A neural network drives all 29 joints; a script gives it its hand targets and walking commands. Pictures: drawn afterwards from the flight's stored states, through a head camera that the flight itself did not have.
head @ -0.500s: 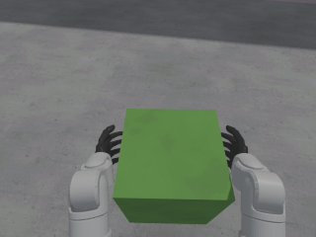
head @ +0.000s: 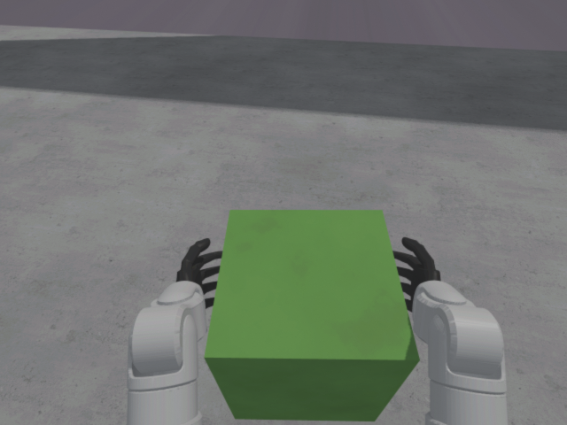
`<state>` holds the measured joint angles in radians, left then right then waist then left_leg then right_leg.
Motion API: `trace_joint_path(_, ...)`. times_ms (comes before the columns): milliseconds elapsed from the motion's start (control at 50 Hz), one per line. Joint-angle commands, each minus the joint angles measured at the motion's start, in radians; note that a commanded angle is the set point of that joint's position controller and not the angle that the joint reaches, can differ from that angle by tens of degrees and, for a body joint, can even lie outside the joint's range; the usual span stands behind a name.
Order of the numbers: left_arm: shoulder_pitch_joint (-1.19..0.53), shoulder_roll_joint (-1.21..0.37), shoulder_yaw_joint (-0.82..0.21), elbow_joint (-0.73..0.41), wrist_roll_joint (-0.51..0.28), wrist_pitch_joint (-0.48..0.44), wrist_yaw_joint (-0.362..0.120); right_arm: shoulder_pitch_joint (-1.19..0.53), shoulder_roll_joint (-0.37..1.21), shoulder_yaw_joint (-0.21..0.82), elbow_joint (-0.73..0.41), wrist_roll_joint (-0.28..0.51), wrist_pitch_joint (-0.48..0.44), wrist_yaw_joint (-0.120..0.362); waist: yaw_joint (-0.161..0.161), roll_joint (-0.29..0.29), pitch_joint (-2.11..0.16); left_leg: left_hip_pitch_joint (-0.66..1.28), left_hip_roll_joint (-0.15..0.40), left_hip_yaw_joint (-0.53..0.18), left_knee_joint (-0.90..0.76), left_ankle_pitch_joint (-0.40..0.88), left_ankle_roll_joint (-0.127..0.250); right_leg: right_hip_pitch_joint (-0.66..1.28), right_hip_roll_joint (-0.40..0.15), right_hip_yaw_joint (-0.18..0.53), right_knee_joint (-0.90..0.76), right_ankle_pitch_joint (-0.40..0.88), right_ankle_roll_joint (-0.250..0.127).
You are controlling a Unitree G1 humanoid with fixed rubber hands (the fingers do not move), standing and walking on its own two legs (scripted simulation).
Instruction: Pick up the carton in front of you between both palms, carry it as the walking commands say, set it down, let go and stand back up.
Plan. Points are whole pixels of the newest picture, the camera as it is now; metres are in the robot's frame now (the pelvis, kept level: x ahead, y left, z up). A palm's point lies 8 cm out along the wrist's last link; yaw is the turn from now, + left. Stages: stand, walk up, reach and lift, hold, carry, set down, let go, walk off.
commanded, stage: carry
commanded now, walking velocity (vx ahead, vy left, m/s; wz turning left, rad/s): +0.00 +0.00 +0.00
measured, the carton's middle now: (305, 319) +0.26 +0.00 +0.01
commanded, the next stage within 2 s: hold in 1.72 s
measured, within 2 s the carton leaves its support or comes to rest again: neither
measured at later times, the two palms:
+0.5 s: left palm (189, 334) +0.22 +0.15 +0.05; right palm (423, 335) +0.23 -0.15 +0.05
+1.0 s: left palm (185, 341) +0.22 +0.16 +0.04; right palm (417, 343) +0.22 -0.14 +0.04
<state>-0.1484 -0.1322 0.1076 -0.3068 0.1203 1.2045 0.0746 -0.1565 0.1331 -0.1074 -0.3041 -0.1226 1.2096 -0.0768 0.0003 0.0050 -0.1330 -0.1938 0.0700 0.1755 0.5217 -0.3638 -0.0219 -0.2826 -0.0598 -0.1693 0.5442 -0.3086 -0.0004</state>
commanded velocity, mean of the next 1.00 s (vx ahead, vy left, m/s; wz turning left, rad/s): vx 0.00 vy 0.00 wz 0.00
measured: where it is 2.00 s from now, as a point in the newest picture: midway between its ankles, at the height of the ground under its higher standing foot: outside the picture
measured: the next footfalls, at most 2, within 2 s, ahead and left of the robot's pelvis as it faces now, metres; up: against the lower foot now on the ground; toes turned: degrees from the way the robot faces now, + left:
none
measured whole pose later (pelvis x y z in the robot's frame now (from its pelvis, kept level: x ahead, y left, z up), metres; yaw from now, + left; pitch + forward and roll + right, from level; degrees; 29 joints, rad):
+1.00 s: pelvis -0.06 +0.01 +0.00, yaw +0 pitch +2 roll +0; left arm -0.19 -0.14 0.16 0.15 0.23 0.73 0.02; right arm -0.19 0.14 -0.16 0.15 -0.23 0.74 -0.02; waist 0.00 0.00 -0.10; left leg -0.25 0.06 0.18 0.52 -0.30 0.02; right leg -0.32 -0.07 -0.16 0.50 -0.21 -0.01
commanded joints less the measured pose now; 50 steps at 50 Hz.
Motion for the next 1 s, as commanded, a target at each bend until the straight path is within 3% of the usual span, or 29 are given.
trace_joint_path(0, -0.411, -0.918, -0.72, -0.041, -0.393, -0.007, -0.252, -0.397, 0.917, 0.717, -0.037, 0.391, -0.012, 0.252, -0.001, 0.003, -0.262, 0.1, 0.097, -0.064, 0.006, 0.688, -0.002, 0.155, -0.108, 0.081, 0.011, 0.701, -0.005)
trace_joint_path(120, -0.391, -0.913, -0.725, 0.013, -0.358, -0.068, -0.259, -0.384, 0.91, 0.729, 0.008, 0.361, -0.072, 0.26, -0.003, -0.002, -0.231, 0.084, 0.106, -0.073, -0.006, 0.609, 0.01, 0.13, -0.112, 0.088, 0.002, 0.597, -0.01)
trace_joint_path(260, -0.405, -0.872, -0.701, 0.048, -0.314, -0.17, -0.255, -0.401, 0.872, 0.699, 0.052, 0.316, -0.173, 0.258, -0.004, -0.004, -0.18, 0.038, 0.105, -0.082, -0.055, 0.411, 0.019, 0.114, -0.113, 0.098, -0.053, 0.44, -0.016)
trace_joint_path(480, -0.412, -0.776, -0.534, 0.257, -0.165, -0.364, -0.245, -0.398, 0.783, 0.531, 0.263, 0.166, -0.365, 0.246, -0.001, -0.004, -0.135, -0.007, 0.103, -0.093, -0.106, 0.239, 0.029, 0.075, -0.112, 0.11, -0.11, 0.281, -0.015)
trace_joint_path(600, -0.494, -0.809, -0.434, 0.415, -0.097, -0.501, -0.256, -0.478, 0.815, 0.429, 0.416, 0.095, -0.502, 0.256, 0.0, -0.006, -0.151, -0.023, 0.1, -0.098, -0.12, 0.182, 0.037, 0.077, -0.107, 0.112, -0.12, 0.239, -0.015)
trace_joint_path(680, -0.533, -0.863, -0.426, 0.467, -0.085, -0.564, -0.268, -0.519, 0.869, 0.422, 0.469, 0.084, -0.564, 0.268, 0.0, -0.006, -0.179, -0.02, 0.099, -0.101, -0.118, 0.185, 0.04, 0.088, -0.106, 0.111, -0.116, 0.245, -0.016)
trace_joint_path(820, -0.49, -0.9, -0.501, 0.404, -0.126, -0.532, -0.27, -0.479, 0.905, 0.501, 0.409, 0.131, -0.534, 0.272, -0.001, -0.002, -0.214, -0.004, 0.101, -0.1, -0.095, 0.251, 0.039, 0.098, -0.109, 0.105, -0.094, 0.301, -0.014)
trace_joint_path(980, -0.483, -0.877, -0.498, 0.386, -0.129, -0.503, -0.269, -0.47, 0.882, 0.494, 0.387, 0.134, -0.504, 0.27, -0.002, -0.002, -0.184, -0.02, 0.102, -0.1, -0.098, 0.249, 0.04, 0.08, -0.109, 0.107, -0.097, 0.285, -0.011)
